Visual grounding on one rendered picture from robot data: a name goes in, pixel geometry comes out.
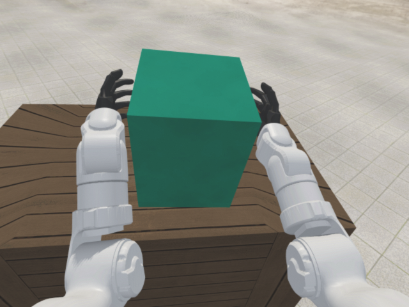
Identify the robot right forearm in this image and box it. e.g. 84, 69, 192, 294
256, 123, 366, 275

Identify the right robot hand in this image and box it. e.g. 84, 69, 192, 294
250, 83, 281, 137

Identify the right robot upper arm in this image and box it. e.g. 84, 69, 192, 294
286, 233, 409, 307

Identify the carton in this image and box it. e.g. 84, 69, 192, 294
127, 49, 262, 207

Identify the robot left forearm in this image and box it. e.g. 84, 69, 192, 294
65, 107, 133, 291

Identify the left robot upper arm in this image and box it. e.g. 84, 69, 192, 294
32, 238, 145, 307

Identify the pedestal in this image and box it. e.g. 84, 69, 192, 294
0, 104, 356, 307

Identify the left robot hand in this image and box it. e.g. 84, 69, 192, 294
95, 69, 134, 119

